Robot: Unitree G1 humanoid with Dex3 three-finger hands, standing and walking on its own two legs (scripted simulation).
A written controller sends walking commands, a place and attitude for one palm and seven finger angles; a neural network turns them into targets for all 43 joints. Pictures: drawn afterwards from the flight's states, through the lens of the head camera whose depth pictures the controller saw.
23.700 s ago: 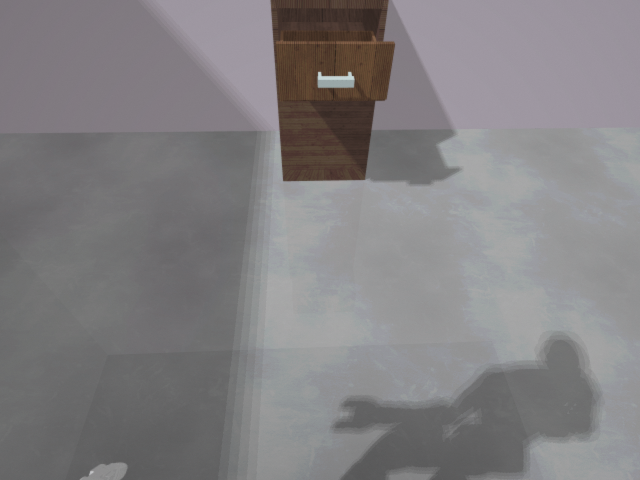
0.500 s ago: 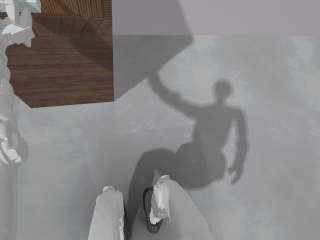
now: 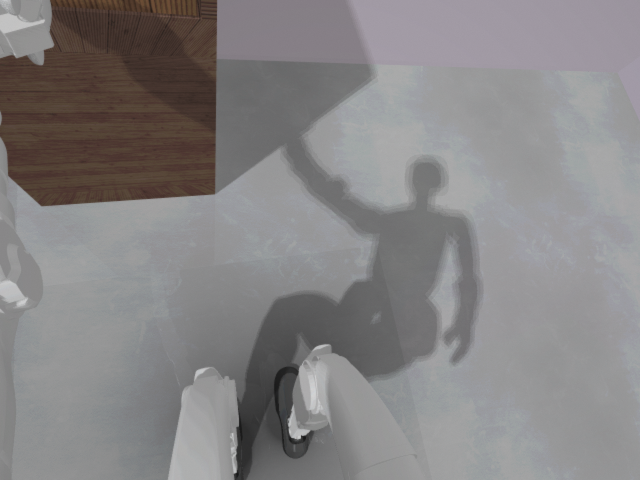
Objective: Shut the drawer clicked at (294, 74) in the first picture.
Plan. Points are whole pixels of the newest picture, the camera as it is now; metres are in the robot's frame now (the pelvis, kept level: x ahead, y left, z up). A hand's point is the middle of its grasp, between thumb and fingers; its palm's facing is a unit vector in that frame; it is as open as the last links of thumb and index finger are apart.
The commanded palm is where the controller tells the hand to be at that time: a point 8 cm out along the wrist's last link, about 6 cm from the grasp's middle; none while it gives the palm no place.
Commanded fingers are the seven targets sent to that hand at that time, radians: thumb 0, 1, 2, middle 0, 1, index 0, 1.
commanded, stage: pull the fist back off the drawer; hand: left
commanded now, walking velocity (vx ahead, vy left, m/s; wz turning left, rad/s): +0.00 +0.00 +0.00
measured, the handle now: out of the picture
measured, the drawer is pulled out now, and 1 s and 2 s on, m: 0.00 0.00 0.00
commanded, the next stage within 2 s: draw the hand back to the body in 0.44 s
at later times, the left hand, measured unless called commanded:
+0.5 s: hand (56, 25) +0.58 +0.20 +0.06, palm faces +0.07 -1.00 -0.02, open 3.2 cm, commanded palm +0.56 +0.22 +0.06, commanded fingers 0.00 0.90 0.90 -1.40 -1.60 -1.40 -1.60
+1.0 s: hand out of the picture +0.45 +0.23 +0.15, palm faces +0.08 -1.00 -0.02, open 3.3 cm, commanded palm +0.41 +0.27 +0.17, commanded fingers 0.00 0.90 0.90 -1.40 -1.60 -1.40 -1.60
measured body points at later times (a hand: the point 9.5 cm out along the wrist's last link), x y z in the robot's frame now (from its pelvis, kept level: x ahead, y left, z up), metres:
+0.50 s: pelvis +0.04 +0.00 +0.02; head +0.22 +0.04 +0.43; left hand +0.57 +0.26 +0.06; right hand +0.03 -0.26 -0.08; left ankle +0.04 +0.06 -0.59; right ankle +0.09 -0.10 -0.59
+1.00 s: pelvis +0.08 +0.01 +0.10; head +0.16 +0.03 +0.54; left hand +0.44 +0.29 +0.15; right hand +0.21 -0.25 +0.00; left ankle +0.04 +0.06 -0.59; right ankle +0.09 -0.10 -0.59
